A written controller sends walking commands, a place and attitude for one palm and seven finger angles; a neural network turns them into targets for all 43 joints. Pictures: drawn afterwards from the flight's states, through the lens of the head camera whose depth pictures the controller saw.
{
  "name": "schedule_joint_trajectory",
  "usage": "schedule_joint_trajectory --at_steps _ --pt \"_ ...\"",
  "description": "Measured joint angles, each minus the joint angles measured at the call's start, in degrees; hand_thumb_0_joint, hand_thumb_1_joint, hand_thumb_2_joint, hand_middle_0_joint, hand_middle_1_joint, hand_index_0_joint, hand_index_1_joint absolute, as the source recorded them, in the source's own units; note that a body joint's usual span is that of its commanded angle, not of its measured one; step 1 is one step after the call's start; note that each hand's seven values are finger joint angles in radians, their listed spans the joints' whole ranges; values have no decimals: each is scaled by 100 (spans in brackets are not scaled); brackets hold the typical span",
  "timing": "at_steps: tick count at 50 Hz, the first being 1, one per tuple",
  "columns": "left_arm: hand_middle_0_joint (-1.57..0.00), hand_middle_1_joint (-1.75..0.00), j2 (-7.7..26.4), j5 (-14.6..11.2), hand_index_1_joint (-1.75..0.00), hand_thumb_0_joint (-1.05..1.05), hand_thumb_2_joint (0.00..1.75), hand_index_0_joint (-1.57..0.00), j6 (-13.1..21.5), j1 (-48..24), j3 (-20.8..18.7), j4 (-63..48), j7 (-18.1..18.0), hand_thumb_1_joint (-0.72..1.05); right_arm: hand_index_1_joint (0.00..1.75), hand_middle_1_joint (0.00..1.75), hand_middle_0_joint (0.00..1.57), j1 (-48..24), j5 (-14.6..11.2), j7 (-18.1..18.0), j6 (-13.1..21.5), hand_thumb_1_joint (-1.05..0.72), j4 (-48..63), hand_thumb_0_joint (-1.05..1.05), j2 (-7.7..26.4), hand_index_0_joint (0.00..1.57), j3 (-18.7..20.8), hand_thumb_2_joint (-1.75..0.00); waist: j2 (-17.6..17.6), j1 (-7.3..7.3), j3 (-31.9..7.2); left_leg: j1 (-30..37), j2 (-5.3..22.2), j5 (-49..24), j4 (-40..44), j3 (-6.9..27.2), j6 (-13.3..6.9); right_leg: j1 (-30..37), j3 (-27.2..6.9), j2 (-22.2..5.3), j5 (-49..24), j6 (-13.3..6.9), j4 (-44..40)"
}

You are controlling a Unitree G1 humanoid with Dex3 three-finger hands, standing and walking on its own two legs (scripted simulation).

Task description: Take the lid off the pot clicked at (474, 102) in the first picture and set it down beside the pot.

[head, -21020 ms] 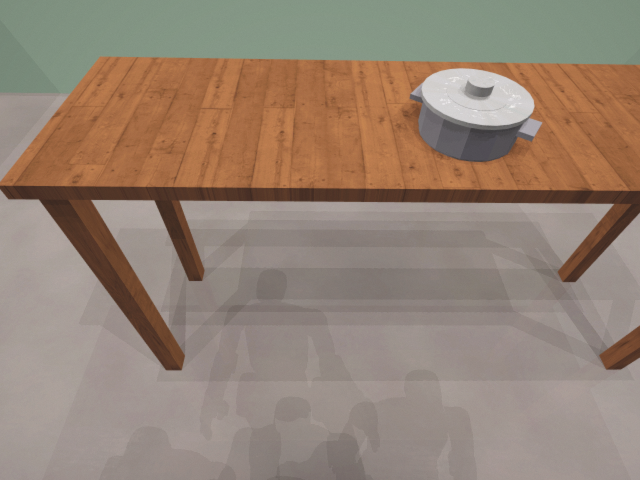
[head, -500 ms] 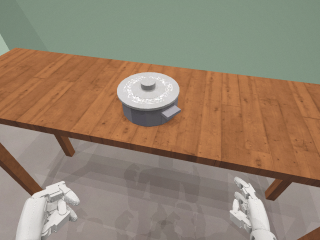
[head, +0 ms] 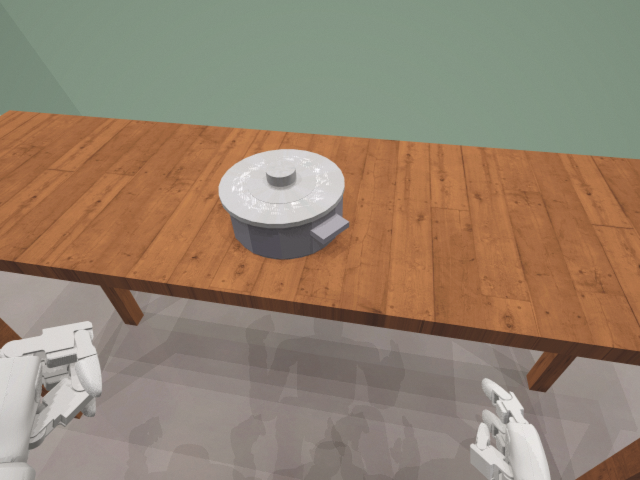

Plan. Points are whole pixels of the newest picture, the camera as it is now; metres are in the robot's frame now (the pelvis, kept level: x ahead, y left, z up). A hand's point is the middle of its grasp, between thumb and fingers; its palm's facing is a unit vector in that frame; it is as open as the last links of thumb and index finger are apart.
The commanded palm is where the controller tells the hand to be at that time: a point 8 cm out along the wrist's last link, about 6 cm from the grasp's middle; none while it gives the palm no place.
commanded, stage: raise the hand higher, near the body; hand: left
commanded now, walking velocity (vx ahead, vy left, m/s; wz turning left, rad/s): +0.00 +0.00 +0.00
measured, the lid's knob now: (281, 173) +0.49 +0.13 +0.15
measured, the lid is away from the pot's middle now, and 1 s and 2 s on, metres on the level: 0.00 0.00 0.00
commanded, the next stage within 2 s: reach forward and open the fingers in 0.42 s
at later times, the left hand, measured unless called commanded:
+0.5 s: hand (70, 324) +0.17 +0.24 +0.21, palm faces +0.45 -0.78 -0.43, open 3.1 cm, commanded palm +0.12 +0.27 +0.22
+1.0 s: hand (58, 318) +0.19 +0.27 +0.19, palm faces -0.05 +0.04 -1.00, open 3.7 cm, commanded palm +0.17 +0.26 +0.25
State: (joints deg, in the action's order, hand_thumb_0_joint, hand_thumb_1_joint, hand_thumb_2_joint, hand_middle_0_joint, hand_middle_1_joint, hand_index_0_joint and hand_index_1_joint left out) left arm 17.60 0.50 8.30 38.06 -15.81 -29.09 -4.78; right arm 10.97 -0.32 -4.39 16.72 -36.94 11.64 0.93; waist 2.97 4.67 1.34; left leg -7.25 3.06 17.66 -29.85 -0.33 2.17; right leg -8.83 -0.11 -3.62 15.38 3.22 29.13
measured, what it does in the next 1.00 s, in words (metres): stands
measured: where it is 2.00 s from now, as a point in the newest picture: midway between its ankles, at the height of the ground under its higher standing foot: outside the picture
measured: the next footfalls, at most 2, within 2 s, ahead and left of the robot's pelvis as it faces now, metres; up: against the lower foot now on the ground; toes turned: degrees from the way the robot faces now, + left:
none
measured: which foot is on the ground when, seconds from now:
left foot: down 0.00-1.00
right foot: down 0.00-1.00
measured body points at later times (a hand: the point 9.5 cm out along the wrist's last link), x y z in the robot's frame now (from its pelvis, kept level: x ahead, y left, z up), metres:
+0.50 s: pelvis +0.00 +0.00 +0.00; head -0.02 -0.01 +0.45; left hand +0.14 +0.28 +0.23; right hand +0.21 -0.19 -0.06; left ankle -0.01 +0.14 -0.73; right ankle +0.01 -0.16 -0.73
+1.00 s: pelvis -0.02 +0.00 +0.00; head -0.02 -0.06 +0.45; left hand +0.18 +0.27 +0.24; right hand +0.23 -0.19 -0.08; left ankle -0.01 +0.14 -0.73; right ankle +0.01 -0.16 -0.73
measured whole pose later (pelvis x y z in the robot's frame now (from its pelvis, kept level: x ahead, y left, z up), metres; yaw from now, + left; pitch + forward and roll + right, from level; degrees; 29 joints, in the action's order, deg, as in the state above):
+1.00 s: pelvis -0.02 +0.00 +0.00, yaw +2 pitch -1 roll +0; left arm 42.9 38.9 -2.8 12.7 -11.5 -25.5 17.7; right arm 5.3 -2.3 -1.4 0.3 -31.9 16.9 -1.3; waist 8.2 6.4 -0.8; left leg -12.7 1.2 13.4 -27.5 1.7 1.6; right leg -13.2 1.8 -5.3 12.2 3.7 27.0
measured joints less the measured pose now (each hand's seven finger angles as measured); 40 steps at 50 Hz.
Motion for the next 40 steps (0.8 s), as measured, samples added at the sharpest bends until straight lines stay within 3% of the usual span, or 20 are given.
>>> schedule_joint_trajectory --at_steps 14,27,31,34,37,40 --pt "-131 -149 39 -90 -150 2 90 -131 48 -478 -227 -386 44 89 30 30 20 -162 37 59 -96 -90 103 1 -102 20 -151 -90 -6 110 24 84 -4 2 55 27 -8 126 36 -6 -20 9 -114" --pt "-131 -149 147 -173 -150 2 90 -131 78 -1051 -510 -534 48 89 30 30 20 -88 47 86 -271 -90 -26 1 -99 20 -219 -90 -7 69 92 143 -18 -51 154 -3 -24 173 12 -17 -80 22 -211" --pt "-131 -147 745 1734 -148 1 91 -131 -651 -1208 -327 -840 -214 87 30 30 20 -54 157 281 -876 -90 286 1 106 20 -249 -90 -17 111 -62 -228 -63 -27 -33 19 -16 -216 17 -65 -4 11 46" --pt "-130 -143 1280 2823 -144 1 93 -130 -1088 -1144 -204 -981 -190 83 30 30 20 -194 142 430 -1381 -90 468 1 274 20 -222 -90 88 137 -82 -445 -79 -9 -156 8 -28 -442 -7 -78 13 13 175" --pt "-129 -136 1801 3493 -137 1 98 -129 -1339 -1189 -118 -873 101 78 30 30 20 -359 44 477 -1733 -90 538 1 415 20 -197 -90 221 169 -95 -585 -88 -29 -206 28 -41 -561 5 -86 -14 29 202" --pt "-127 -127 2177 3811 -128 1 102 -127 -1428 -1365 -40 -567 566 71 30 30 20 -491 -62 477 -1877 -90 528 1 513 20 -175 -90 347 185 -143 -645 -111 -96 -159 71 -51 -593 46 -107 -69 46 143"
